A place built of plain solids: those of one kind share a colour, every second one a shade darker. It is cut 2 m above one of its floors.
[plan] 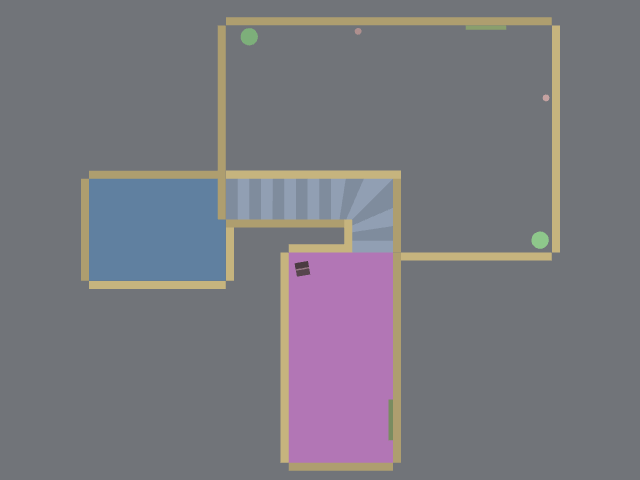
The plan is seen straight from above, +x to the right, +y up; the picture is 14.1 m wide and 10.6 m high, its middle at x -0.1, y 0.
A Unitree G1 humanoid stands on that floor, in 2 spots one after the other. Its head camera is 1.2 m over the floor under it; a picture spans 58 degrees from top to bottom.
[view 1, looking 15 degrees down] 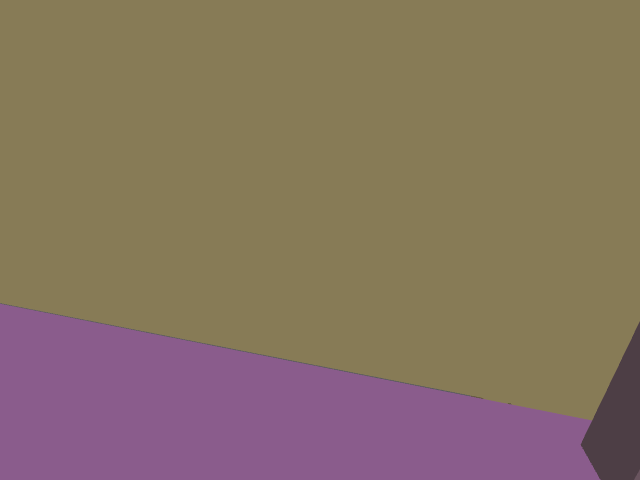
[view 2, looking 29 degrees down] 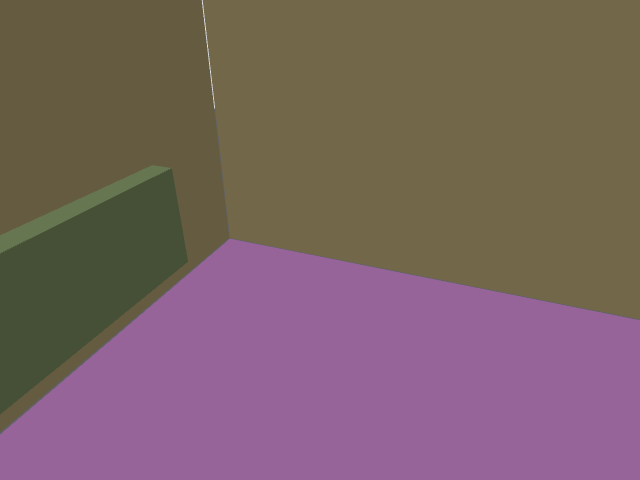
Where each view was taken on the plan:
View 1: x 1.06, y -1.27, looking -160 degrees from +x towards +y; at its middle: wall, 2.04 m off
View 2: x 0.25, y -3.07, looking -69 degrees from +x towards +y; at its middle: wall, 2.27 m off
